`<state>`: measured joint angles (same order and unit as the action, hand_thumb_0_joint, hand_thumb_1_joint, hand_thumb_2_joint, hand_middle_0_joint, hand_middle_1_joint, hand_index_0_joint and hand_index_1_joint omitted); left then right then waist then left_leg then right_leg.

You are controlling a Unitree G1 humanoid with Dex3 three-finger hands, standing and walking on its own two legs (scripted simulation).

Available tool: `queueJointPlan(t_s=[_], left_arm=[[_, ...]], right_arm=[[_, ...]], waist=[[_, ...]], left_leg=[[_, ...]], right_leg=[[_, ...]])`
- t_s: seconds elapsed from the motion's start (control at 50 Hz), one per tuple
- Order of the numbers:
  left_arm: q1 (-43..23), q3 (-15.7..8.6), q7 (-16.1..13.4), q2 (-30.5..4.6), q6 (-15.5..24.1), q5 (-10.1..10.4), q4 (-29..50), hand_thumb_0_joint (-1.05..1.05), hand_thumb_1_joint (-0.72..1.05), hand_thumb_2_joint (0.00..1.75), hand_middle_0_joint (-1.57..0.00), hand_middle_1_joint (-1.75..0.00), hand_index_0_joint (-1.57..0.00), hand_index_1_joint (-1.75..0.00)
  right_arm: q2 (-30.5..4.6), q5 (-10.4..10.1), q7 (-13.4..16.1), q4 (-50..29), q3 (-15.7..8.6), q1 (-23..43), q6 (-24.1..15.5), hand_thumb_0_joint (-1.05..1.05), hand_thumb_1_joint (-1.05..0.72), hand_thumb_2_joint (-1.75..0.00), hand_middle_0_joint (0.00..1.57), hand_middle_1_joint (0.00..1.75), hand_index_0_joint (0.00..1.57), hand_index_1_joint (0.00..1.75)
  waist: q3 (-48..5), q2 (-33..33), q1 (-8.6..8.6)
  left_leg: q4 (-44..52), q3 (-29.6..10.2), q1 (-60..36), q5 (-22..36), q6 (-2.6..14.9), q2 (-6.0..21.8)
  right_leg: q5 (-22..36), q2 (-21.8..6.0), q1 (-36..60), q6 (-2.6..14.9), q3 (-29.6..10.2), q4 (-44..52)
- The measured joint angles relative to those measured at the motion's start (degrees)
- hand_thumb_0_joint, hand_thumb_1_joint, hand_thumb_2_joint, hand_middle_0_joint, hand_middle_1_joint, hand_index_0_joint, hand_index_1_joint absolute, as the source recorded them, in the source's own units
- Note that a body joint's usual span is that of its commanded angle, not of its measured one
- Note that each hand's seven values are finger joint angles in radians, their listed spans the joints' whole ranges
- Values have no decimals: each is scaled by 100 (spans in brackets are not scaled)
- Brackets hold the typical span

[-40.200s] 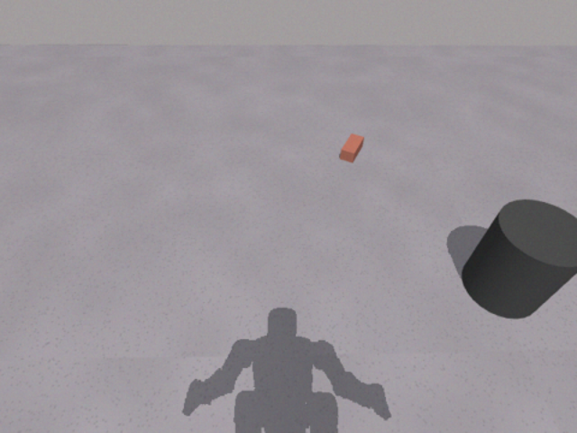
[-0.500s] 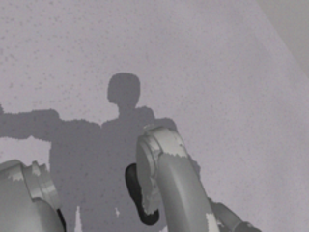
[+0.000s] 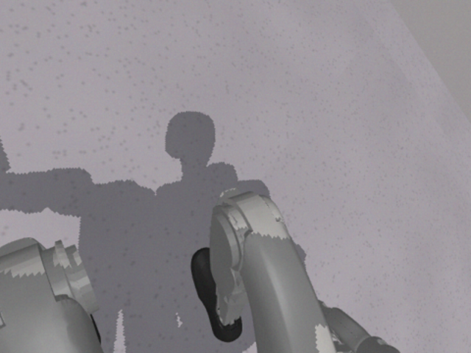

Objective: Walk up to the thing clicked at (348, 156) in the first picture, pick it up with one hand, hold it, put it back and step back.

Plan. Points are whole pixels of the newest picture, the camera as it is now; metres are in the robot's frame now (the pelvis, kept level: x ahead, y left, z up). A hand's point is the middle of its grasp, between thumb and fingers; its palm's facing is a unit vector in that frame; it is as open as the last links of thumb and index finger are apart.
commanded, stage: close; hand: left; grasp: from above
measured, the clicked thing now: out of the picture +0.43 +0.37 -0.26
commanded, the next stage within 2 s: settle in 0.74 s
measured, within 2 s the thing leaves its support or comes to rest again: leaves its support in 1.12 s
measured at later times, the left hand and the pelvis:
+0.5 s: hand out of the picture +0.41 +0.36 -0.23, palm faces -0.43 -0.16 -0.89, open 10.7 cm; pelvis +0.00 +0.00 +0.00, yaw +0 degrees
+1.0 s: hand out of the picture +0.42 +0.36 -0.23, palm faces -0.43 -0.16 -0.89, open 10.5 cm; pelvis +0.00 +0.00 +0.00, yaw +0 degrees
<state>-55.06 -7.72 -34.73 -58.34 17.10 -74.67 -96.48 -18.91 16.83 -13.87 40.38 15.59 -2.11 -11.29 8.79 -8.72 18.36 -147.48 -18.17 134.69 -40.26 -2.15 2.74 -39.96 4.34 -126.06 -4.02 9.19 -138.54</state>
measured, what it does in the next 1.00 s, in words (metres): stands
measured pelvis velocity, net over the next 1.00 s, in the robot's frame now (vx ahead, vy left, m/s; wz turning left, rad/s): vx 0.00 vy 0.00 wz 0.00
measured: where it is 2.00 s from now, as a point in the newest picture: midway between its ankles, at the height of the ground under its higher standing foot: (160, 337)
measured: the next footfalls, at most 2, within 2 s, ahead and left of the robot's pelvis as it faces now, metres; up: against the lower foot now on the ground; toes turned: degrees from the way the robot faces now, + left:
none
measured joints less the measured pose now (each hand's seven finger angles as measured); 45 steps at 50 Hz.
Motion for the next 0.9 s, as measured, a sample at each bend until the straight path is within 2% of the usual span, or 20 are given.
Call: queueJointPlan(t_s=[0.16, 0.3, 0.5, 0.72, 0.9], left_arm=[[-69, 67, -70, 14, -160, 6, -119, 0, -8, 76, -40, -82, -42, -81], [-73, -43, 6, -14, -220, 102, -91, -1, -6, 69, -44, -78, -48, -76], [-47, -23, 130, -49, -186, 198, -34, -1, -4, 61, -50, -75, -53, -71], [-4, -127, 170, -118, -107, 169, 27, 0, -3, 54, -56, -69, -59, -65], [-16, -42, 111, -105, -91, 143, 7, 0, -5, 55, -59, -67, -62, -63]], right_arm=[[-13, 0, 5, -40, 9, 45, -108, 0, -89, -90, 20, 30, 20, 29], [-16, -46, -18, -61, 31, -19, -160, 0, -89, -90, 20, 30, 20, 29], [-17, -28, -2, -84, 42, -73, -65, 0, -89, -90, 20, 30, 20, 29], [-22, -5, 55, -99, 74, -93, 21, 0, -89, -90, 20, 30, 20, 29], [-17, 14, 72, -88, 86, -66, 46, 0, -90, -90, 20, 30, 20, 29]], waist=[[9, -7, 49], [-2, 18, 61], [11, 57, 57], [43, 52, 56], [14, 42, 45]], left_leg=[[-28, 15, 17, 15, 35, 17], [-30, 21, 33, 13, 38, 10], [1, 22, 27, 6, 28, 5], [0, 14, 19, 3, 25, 22], [-9, -4, 33, 23, 15, -5]], right_leg=[[28, 22, -14, -26, -18, -12], [18, 16, -24, -24, -21, -16], [9, 5, -21, -30, -18, 8], [30, 22, -33, -37, -14, 14], [34, 7, -28, -12, 4, 9]])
